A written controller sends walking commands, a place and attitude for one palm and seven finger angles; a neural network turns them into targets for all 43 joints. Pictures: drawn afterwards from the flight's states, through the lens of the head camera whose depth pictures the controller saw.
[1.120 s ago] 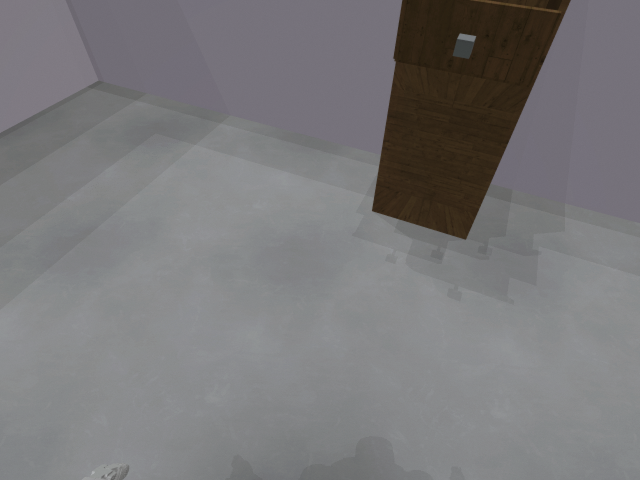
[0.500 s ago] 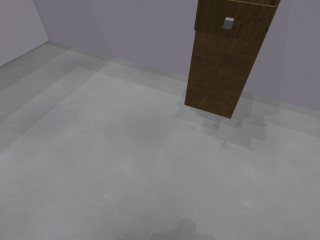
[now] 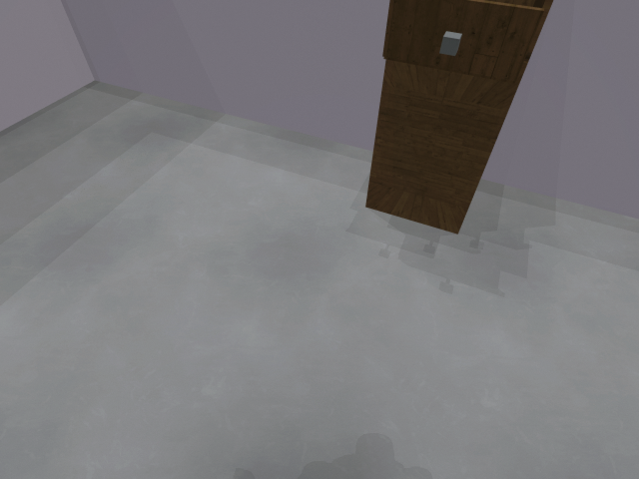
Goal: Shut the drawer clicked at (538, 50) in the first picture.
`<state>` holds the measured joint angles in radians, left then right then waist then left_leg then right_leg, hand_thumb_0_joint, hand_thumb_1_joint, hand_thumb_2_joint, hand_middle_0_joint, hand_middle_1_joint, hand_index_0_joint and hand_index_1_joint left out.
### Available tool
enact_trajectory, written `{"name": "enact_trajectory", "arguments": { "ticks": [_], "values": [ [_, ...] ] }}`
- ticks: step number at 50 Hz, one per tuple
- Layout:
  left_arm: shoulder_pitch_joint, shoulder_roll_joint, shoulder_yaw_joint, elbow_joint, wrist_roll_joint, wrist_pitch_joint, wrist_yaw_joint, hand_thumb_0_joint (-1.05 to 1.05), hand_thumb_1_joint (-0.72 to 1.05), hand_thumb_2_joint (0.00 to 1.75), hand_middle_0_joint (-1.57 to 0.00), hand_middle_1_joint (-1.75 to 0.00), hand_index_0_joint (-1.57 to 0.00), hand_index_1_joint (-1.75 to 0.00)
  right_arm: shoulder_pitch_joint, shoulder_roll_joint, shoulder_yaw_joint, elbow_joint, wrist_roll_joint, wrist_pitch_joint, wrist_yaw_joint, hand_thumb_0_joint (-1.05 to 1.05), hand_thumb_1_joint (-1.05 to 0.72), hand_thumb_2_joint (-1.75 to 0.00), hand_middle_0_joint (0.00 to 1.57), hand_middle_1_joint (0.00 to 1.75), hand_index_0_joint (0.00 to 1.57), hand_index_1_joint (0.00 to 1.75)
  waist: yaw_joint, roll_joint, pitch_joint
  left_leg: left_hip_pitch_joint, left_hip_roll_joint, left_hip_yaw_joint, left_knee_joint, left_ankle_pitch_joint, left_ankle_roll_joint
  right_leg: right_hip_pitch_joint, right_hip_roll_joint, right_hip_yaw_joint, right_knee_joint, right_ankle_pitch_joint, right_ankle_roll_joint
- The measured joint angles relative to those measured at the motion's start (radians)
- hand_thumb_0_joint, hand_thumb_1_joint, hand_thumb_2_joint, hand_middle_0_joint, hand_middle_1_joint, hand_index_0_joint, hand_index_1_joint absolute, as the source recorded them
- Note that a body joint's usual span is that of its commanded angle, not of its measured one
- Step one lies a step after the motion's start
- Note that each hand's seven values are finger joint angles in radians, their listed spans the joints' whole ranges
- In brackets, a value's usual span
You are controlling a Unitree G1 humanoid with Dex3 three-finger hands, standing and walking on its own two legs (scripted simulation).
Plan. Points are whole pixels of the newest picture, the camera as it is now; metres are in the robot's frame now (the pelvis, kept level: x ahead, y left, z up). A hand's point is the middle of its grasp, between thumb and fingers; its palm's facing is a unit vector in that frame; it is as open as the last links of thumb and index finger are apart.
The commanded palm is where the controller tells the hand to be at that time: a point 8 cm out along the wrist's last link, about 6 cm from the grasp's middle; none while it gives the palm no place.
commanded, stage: look at it before walking up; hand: left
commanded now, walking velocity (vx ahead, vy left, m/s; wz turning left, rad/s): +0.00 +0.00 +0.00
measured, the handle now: (452, 40) +1.16 -0.29 +0.08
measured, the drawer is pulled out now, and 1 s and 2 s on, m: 0.16 0.16 0.16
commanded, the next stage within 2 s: walk to a spot facing it in 0.32 s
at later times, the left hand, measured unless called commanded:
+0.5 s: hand out of the picture +0.08 +0.24 -0.16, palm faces -0.02 -0.94 -0.33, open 7.4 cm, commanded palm none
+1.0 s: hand out of the picture +0.15 +0.13 -0.17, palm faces -0.19 -0.96 -0.20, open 7.4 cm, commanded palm none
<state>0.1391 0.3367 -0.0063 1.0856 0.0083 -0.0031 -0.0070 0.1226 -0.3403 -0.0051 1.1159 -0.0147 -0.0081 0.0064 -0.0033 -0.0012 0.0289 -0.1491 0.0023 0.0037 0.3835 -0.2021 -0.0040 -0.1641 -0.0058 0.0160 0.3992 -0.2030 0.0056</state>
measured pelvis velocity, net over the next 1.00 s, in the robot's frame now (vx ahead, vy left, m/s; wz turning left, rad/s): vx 0.13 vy -0.06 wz -0.27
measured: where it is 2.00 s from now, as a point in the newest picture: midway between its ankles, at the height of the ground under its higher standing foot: (347, 428)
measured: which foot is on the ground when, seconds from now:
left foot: down 0.00-0.80, up 0.82-1.00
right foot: down 0.00-1.00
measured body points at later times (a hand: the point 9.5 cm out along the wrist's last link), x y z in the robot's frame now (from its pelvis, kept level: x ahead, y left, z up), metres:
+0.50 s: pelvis +0.01 +0.00 +0.00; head +0.02 +0.00 +0.45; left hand +0.08 +0.29 -0.13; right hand +0.09 -0.30 -0.13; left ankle +0.00 +0.12 -0.74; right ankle +0.01 -0.12 -0.74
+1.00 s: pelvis +0.13 -0.06 -0.01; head +0.15 -0.07 +0.44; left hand +0.16 +0.18 -0.15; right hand +0.11 -0.32 -0.16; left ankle +0.16 +0.08 -0.66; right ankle +0.08 -0.13 -0.74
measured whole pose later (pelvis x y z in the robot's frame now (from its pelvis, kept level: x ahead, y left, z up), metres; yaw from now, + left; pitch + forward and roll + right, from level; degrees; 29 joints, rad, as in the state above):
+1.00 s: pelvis +0.13 -0.06 -0.01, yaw -16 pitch +0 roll +0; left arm 0.39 0.17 0.04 1.02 0.02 -0.05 -0.01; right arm 0.20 -0.23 -0.05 1.03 -0.03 0.00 0.01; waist 0.03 0.01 0.05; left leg -0.53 0.11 0.07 1.14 -0.31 -0.05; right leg -0.18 0.06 -0.02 0.47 -0.30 -0.07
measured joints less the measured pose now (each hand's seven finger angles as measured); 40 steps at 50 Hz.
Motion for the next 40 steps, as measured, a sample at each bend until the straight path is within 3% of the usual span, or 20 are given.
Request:
{"name": "enact_trajectory", "arguments": {
  "ticks": [24,29,32,36,38,40],
  "values": [
    [0.000,0.004,0.003,0.005,-0.001,0.001,0.004,0.01,0.90,0.90,-0.21,-0.30,-0.20,-0.30,-0.016,-0.001,0.003,0.000,-0.001,0.001,-0.006,0.01,-0.90,-0.90,0.21,0.30,0.20,0.30,0.007,0.001,0.002,0.019,0.007,0.005,-0.014,-0.010,-0.005,0.016,0.006,0.005,-0.013,-0.007,-0.003],
    [0.061,-0.026,0.014,-0.013,0.005,0.029,-0.005,0.01,0.90,0.90,-0.20,-0.30,-0.20,-0.30,0.020,0.033,-0.001,-0.023,-0.011,0.014,-0.006,0.01,-0.90,-0.90,0.21,0.30,0.20,0.30,0.020,0.002,-0.027,0.004,0.023,0.042,0.059,-0.074,-0.006,-0.016,0.024,0.040,0.061,-0.056,-0.009],
    [0.116,-0.049,0.024,-0.031,0.008,0.040,-0.020,0.01,0.90,0.90,-0.20,-0.30,-0.20,-0.30,0.063,0.061,-0.007,-0.044,-0.013,0.013,-0.003,0.01,-0.90,-0.90,0.21,0.30,0.20,0.30,0.023,-0.004,-0.039,-0.001,0.033,0.073,0.101,-0.120,-0.005,-0.056,0.033,0.062,0.154,-0.151,-0.022],
    [0.165,-0.087,0.039,-0.042,0.010,0.048,-0.036,0.01,0.90,0.90,-0.20,-0.30,-0.20,-0.30,0.114,0.088,-0.022,-0.061,-0.012,-0.008,-0.004,0.00,-0.90,-0.90,0.21,0.30,0.20,0.30,0.022,0.000,-0.019,0.039,0.055,0.135,0.102,-0.158,-0.015,-0.158,0.009,-0.016,0.365,-0.259,-0.014],
    [0.170,-0.107,0.044,-0.051,0.010,0.043,-0.044,0.01,0.90,0.90,-0.20,-0.30,-0.20,-0.30,0.139,0.091,-0.028,-0.060,-0.015,-0.014,-0.007,0.00,-0.90,-0.90,0.21,0.30,0.20,0.30,0.015,0.014,0.000,0.061,0.074,0.155,0.108,-0.179,-0.031,-0.181,-0.007,-0.058,0.362,-0.269,-0.013],
    [0.173,-0.121,0.048,-0.072,0.010,0.023,-0.050,0.01,0.90,0.90,-0.20,-0.30,-0.20,-0.30,0.164,0.087,-0.033,-0.054,-0.016,-0.011,-0.007,0.00,-0.90,-0.90,0.21,0.30,0.20,0.30,0.015,0.034,0.018,0.052,0.106,0.164,0.183,-0.233,-0.046,-0.163,-0.007,-0.091,0.262,-0.184,-0.021]
  ]
}}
